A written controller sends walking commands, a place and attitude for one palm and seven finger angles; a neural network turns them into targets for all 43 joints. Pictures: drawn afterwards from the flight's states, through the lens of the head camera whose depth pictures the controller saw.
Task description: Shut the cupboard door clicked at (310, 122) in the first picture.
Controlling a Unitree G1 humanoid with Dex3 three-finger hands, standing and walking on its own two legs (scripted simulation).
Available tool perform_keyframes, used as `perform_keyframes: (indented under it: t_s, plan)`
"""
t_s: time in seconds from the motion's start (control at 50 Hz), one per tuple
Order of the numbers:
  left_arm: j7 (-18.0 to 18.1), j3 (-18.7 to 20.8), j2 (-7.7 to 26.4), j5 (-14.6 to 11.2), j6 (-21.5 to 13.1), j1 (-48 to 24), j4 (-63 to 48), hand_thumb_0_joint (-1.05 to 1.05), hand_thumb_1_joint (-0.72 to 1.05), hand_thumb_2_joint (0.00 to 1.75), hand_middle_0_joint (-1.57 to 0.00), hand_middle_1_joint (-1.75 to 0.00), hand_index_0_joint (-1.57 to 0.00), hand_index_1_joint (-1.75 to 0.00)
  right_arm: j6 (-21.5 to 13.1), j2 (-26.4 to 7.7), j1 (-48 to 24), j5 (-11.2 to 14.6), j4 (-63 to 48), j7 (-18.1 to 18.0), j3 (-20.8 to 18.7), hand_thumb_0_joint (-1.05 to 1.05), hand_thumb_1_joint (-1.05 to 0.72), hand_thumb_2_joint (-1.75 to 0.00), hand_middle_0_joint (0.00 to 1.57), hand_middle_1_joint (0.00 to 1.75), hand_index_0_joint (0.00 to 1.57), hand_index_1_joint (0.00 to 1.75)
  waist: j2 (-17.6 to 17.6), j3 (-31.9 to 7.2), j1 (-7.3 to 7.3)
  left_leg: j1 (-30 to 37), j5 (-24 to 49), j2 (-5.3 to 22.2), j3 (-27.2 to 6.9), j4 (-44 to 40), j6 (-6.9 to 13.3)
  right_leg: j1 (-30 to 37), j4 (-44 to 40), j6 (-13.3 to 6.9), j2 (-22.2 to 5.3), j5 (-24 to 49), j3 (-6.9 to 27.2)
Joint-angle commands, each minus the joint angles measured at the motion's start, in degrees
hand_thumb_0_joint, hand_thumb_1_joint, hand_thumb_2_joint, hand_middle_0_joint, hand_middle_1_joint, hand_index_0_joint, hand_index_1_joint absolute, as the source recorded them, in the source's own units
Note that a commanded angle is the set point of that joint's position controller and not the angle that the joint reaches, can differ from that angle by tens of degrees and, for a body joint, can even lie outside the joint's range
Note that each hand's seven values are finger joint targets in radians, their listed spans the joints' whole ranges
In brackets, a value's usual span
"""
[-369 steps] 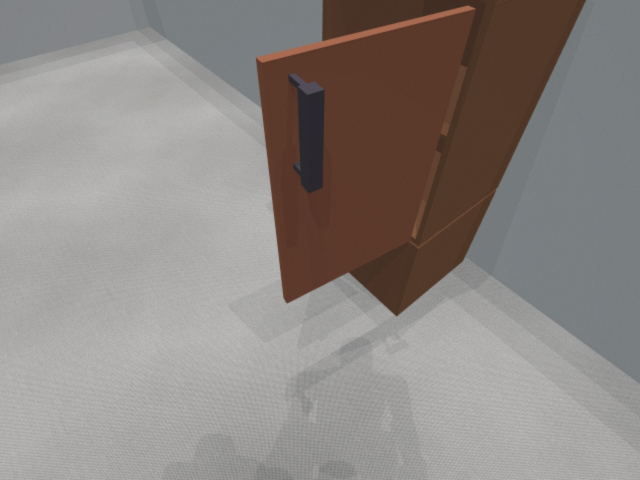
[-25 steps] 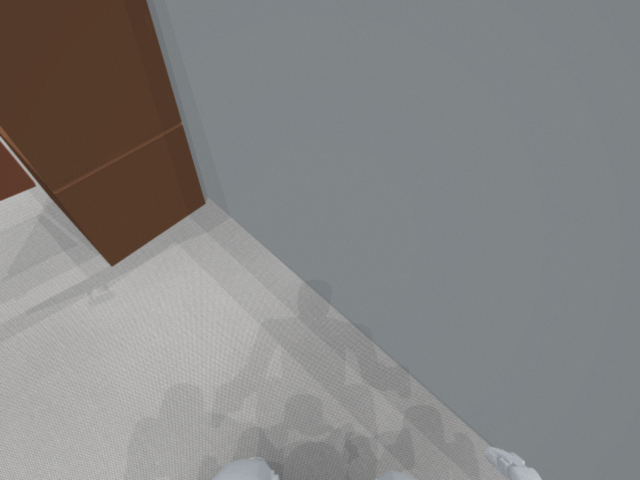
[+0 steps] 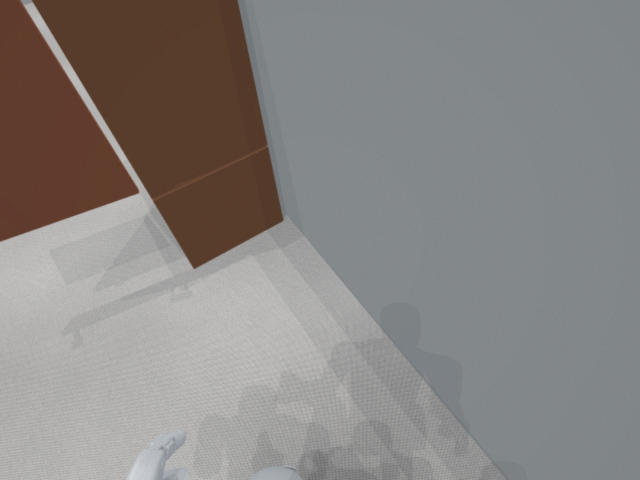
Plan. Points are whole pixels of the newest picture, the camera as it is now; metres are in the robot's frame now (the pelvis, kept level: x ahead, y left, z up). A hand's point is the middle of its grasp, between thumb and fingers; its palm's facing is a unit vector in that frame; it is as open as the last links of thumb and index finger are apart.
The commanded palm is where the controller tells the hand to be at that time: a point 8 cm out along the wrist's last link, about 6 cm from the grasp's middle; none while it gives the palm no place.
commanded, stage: turn to face it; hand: left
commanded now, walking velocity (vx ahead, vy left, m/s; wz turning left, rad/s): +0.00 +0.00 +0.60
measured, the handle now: out of the picture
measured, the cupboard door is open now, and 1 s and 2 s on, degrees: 82 82 82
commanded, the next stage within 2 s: take the last steps up to it in 0.54 s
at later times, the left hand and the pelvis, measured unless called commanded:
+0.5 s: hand out of the picture -0.02 +0.25 -0.18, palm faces +0.33 -0.91 -0.24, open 7.4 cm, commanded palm none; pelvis +0.02 +0.04 +0.00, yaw +17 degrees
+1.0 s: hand out of the picture +0.01 +0.20 -0.15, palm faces +0.45 -0.86 -0.23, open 7.4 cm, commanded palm none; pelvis +0.07 +0.03 +0.01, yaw +25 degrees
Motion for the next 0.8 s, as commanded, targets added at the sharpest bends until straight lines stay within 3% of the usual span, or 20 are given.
perform_keyframes:
  t_s: [0.0,0.02,0.04,0.12,0.22,0.26,0.3,0.32,0.34,0.36,0.38,0.4,0.44,0.5,0.62,0.7,0.74,0.76,0.78]
  plan:
    - [1.2,2.2,8.9,-0.4,-0.7,0.5,-3.7,0.0,0.9,0.9,-0.2,-0.3,-0.2,-0.3,-0.4,-4.8,0.3,-0.3,-3.6,0.7,-1.7,0.0,-0.9,-0.9,0.2,0.3,0.2,0.3,-16.5,-5.1,0.1,-10.0,2.9,4.9,2.4,23.2,-2.0,8.0,-13.9,-5.4,-17.3,25.9,8.5]
    - [1.1,2.0,8.2,-0.4,-1.0,0.5,-3.9,0.0,0.9,0.9,-0.2,-0.3,-0.2,-0.3,-0.3,-4.4,-0.5,-0.3,-3.5,1.0,-1.3,0.0,-0.9,-0.9,0.2,0.3,0.2,0.3,-16.5,-4.1,0.09,-10.1,4.6,5.4,3.6,22.7,-2.4,7.9,-13.6,-4.7,-16.3,28.8,4.8]
    - [1.1,2.1,8.2,-0.3,-1.2,1.6,-3.7,0.0,0.9,0.9,-0.2,-0.3,-0.2,-0.3,-0.3,-4.0,-1.6,-0.2,-3.6,1.2,-1.0,0.0,-0.9,-0.9,0.2,0.3,0.2,0.3,-15.7,-4.4,0.47,-9.9,5.0,5.5,4.5,20.6,-2.6,8.8,-13.2,-4.6,-16.2,30.9,3.3]
    - [1.1,2.9,10.2,0.0,-1.3,7.5,-1.7,0.0,0.9,0.9,-0.2,-0.3,-0.2,-0.3,-0.5,-2.4,-6.8,-0.1,-4.4,1.5,-0.1,0.0,-0.9,-0.9,0.2,0.3,0.2,0.3,-12.5,-5.2,3.39,-9.1,2.7,5.6,8.4,8.1,-3.0,15.4,-10.7,-4.7,-17.7,38.1,-0.3]
    - [0.8,3.7,12.0,0.6,-1.0,10.5,0.1,0.0,0.9,0.9,-0.2,-0.3,-0.2,-0.3,-1.1,-1.5,-9.2,0.2,-5.0,1.6,0.6,0.0,-0.9,-0.9,0.2,0.3,0.2,0.3,-17.2,-5.5,4.77,-3.2,1.6,4.8,12.1,-5.0,-1.4,15.8,-7.3,-4.7,-18.9,43.5,-3.0]
    - [0.7,3.8,12.6,0.5,-0.9,10.2,0.3,0.0,0.9,0.9,-0.2,-0.3,-0.2,-0.3,-1.5,-1.8,-8.3,0.2,-4.9,1.4,0.7,0.0,-0.9,-0.9,0.2,0.3,0.2,0.3,-16.8,-6.1,4.04,0.8,3.6,3.9,13.2,-10.1,-0.6,14.2,-5.2,-4.3,-19.3,43.6,-3.4]
    - [0.4,3.9,12.6,0.1,-0.8,8.5,0.4,0.0,0.9,0.9,-0.2,-0.3,-0.2,-0.3,-1.9,-3.1,-4.1,-0.1,-4.0,1.2,0.4,0.0,-0.9,-0.9,0.2,0.3,0.2,0.3,-14.1,-8.1,1.06,10.7,12.3,3.0,13.8,-20.2,0.5,9.5,1.2,-1.7,-17.9,39.3,-6.2]
    - [0.1,3.6,11.8,-0.5,-0.7,7.8,-0.1,0.0,0.9,0.9,-0.2,-0.3,-0.2,-0.3,-2.4,-5.9,-0.4,-0.4,-3.1,1.0,-0.3,0.0,-0.9,-0.9,0.2,0.3,0.2,0.3,-8.3,-11.1,-1.33,20.5,22.9,6.2,11.0,-25.2,2.2,3.1,9.3,0.8,-16.3,32.6,-8.2]
    - [-0.3,2.8,7.5,-1.0,-0.4,7.2,-2.1,0.0,0.9,0.9,-0.2,-0.3,-0.2,-0.3,-3.1,-12.8,3.8,-1.0,-2.7,0.5,-1.9,0.0,-0.9,-0.9,0.2,0.3,0.2,0.3,9.6,-14.1,-3.41,29.8,44.5,22.5,-11.1,-27.5,10.1,-12.4,23.6,4.9,-7.4,-4.6,-9.4]
    - [0.2,1.9,6.2,-0.7,0.5,4.2,-3.5,0.0,0.9,0.9,-0.2,-0.3,-0.2,-0.3,-2.5,-15.4,5.8,-0.5,-2.0,-0.3,-2.2,0.0,-0.9,-0.9,0.2,0.3,0.2,0.3,11.8,-15.1,-3.82,27.2,59.4,28.4,-15.5,-27.6,15.8,-14.7,30.5,4.7,-5.1,-21.6,-1.7]
    - [0.5,2.2,7.3,-0.4,1.2,4.4,-3.6,0.0,0.9,0.9,-0.2,-0.3,-0.2,-0.3,-2.3,-13.9,4.0,-0.6,-2.5,-0.5,-1.6,0.0,-0.9,-0.9,0.2,0.3,0.2,0.3,6.0,-13.1,-2.55,23.5,51.9,28.3,-9.9,-27.6,16.5,-14.1,32.9,3.7,-6.3,-19.9,1.4]
    - [0.6,2.2,6.7,-0.2,1.6,3.2,-2.2,0.0,0.9,0.9,-0.2,-0.3,-0.2,-0.3,-2.7,-11.6,1.3,-0.7,-3.4,-1.1,-1.0,0.0,-0.9,-0.9,0.2,0.3,0.2,0.3,8.2,-10.8,-1.6,19.0,47.2,24.5,-9.1,-29.3,14.5,-14.3,33.1,3.9,-6.4,-16.1,2.6]
    - [-0.1,2.6,7.2,0.0,2.0,4.4,0.3,0.0,0.9,0.9,-0.2,-0.3,-0.2,-0.3,-2.9,-9.1,-3.1,-0.8,-4.6,-1.8,-0.1,0.0,-0.9,-0.9,0.2,0.3,0.2,0.3,6.5,-5.7,0.56,13.9,40.1,20.7,-5.8,-31.3,12.3,-14.3,34.1,4.4,-5.8,-9.2,3.9]
    - [-0.5,2.4,6.7,0.1,2.0,7.6,2.3,0.0,0.9,0.9,-0.2,-0.3,-0.2,-0.3,-3.8,-7.7,-2.7,-0.5,-4.5,-1.9,0.8,0.0,-0.9,-0.9,0.2,0.3,0.2,0.3,1.5,-6.4,2.41,15.3,42.2,18.3,-2.9,-31.8,11.0,-13.4,32.5,4.9,-4.8,-4.2,3.1]
    - [-0.4,1.7,5.3,0.0,2.0,5.9,2.2,0.0,0.9,0.9,-0.2,-0.3,-0.2,-0.3,-3.7,-6.5,-0.5,-0.7,-2.8,-1.8,1.0,0.0,-0.9,-0.9,0.2,0.3,0.2,0.3,4.1,-7.0,1.86,16.0,39.4,17.7,-3.3,-32.1,11.7,-10.1,21.4,5.2,-3.5,-4.9,1.8]
    - [-1.0,1.6,4.6,0.2,0.8,4.2,1.2,0.0,0.9,0.9,-0.2,-0.3,-0.2,-0.3,-3.4,-6.9,1.3,-1.0,-1.8,-1.2,0.6,0.0,-0.9,-0.9,0.2,0.3,0.2,0.3,6.3,-5.9,1.0,14.4,20.1,16.2,-6.9,-32.8,12.1,-5.8,9.8,4.1,-0.9,-8.3,-1.1]
    - [-1.4,1.9,4.3,0.2,0.1,6.2,2.0,0.0,0.9,0.9,-0.2,-0.3,-0.2,-0.3,-3.3,-6.7,0.9,-0.9,-1.8,-1.1,0.4,0.0,-0.9,-0.9,0.2,0.3,0.2,0.3,4.8,-5.2,2.3,9.6,10.6,14.6,-8.0,-32.0,11.4,0.7,2.1,3.3,0.5,-5.4,-2.2]
    - [-1.5,2.2,4.6,0.3,-0.4,9.1,3.0,0.0,0.9,0.9,-0.2,-0.3,-0.2,-0.3,-3.4,-6.6,-0.4,-0.6,-1.9,-1.0,0.4,0.0,-0.9,-0.9,0.2,0.3,0.2,0.3,3.4,-5.2,4.12,5.0,6.4,12.9,-6.9,-29.3,9.9,7.6,-4.8,3.0,0.3,-1.0,-2.6]
    - [-1.2,3.0,6.6,0.6,-1.1,13.1,4.2,0.0,0.9,0.9,-0.2,-0.3,-0.2,-0.3,-3.7,-4.7,-1.3,-0.2,-2.3,-0.7,0.5,0.0,-0.9,-0.9,0.2,0.3,0.2,0.3,-2.5,-4.8,6.34,-3.7,2.5,8.8,-3.2,-21.7,7.4,17.4,-11.5,1.9,-3.6,-2.1,1.8]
